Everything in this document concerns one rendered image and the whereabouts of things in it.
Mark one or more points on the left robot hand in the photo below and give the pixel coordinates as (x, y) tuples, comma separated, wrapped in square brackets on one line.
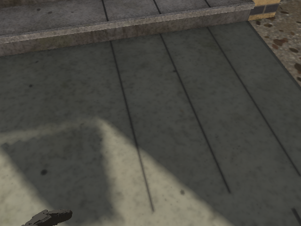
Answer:
[(49, 218)]

